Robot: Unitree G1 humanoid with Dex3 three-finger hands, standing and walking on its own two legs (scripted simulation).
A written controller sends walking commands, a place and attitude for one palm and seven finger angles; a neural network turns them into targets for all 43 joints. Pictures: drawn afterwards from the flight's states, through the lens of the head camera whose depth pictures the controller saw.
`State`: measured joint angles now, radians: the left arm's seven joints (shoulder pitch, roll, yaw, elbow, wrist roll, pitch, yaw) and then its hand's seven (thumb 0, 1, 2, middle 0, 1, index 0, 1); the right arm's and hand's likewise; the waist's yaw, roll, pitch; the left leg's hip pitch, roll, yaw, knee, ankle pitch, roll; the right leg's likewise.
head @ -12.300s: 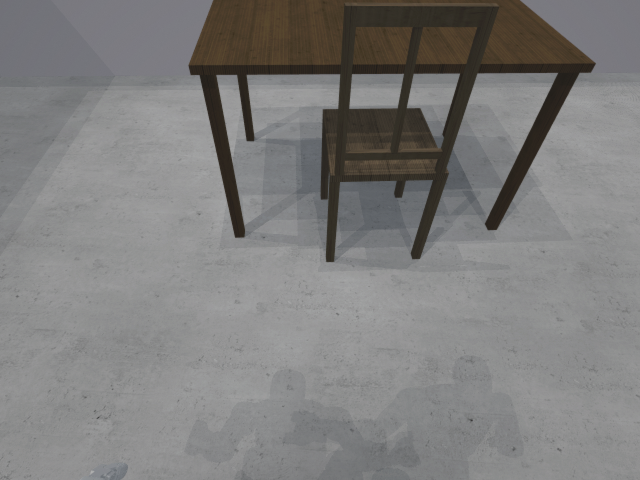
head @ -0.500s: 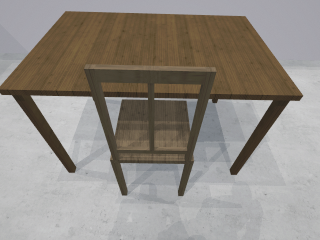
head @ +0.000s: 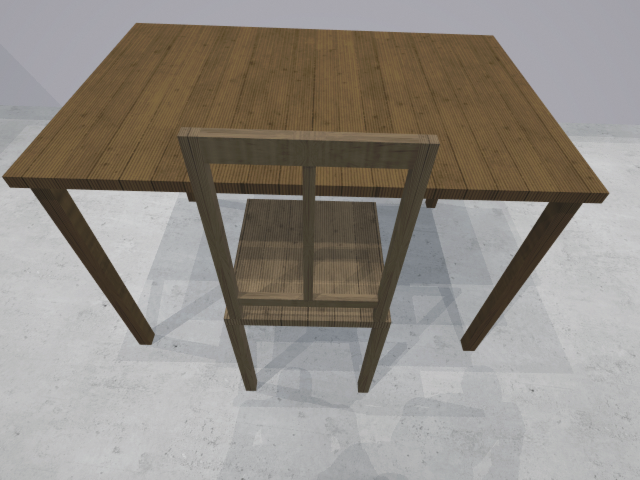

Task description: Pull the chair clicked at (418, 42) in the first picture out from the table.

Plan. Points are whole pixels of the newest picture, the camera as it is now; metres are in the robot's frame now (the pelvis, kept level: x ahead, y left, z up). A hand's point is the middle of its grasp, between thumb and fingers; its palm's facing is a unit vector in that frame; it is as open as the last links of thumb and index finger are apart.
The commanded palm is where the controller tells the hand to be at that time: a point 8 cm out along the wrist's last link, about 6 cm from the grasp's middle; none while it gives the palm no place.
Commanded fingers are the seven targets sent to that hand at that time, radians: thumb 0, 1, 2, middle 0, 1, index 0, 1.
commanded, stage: shuffle to correct the standing spot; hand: left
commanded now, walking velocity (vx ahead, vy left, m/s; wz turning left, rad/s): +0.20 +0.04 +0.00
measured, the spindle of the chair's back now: (308, 242) +0.52 +0.06 -0.06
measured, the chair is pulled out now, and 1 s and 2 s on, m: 0.00 0.00 0.00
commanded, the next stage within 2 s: come to a stop and stand still in 0.22 s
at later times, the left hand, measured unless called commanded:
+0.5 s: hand out of the picture +0.06 +0.17 -0.19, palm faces +0.08 -0.98 -0.18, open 7.4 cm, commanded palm none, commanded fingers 0.00 0.90 0.90 -0.20 -0.30 -0.20 -0.30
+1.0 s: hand out of the picture +0.07 +0.19 -0.18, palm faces +0.01 -0.98 -0.22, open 7.4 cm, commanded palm none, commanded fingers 0.00 0.90 0.90 -0.20 -0.30 -0.20 -0.30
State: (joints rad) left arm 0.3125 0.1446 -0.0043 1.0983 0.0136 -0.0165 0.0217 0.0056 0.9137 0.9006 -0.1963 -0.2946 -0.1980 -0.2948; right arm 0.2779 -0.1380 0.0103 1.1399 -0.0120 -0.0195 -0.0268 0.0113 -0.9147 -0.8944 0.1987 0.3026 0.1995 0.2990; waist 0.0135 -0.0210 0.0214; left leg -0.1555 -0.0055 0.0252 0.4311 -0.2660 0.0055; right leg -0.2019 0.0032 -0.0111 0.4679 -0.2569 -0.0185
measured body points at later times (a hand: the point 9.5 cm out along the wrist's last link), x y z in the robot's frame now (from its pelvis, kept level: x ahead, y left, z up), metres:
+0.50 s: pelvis +0.07 +0.01 -0.01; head +0.09 +0.01 +0.44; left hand +0.06 +0.22 -0.17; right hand +0.05 -0.20 -0.18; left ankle +0.02 +0.12 -0.74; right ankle +0.01 -0.09 -0.74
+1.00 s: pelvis +0.04 +0.01 -0.01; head +0.06 +0.01 +0.44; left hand +0.07 +0.24 -0.16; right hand +0.09 -0.22 -0.16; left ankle +0.02 +0.12 -0.74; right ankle +0.01 -0.09 -0.74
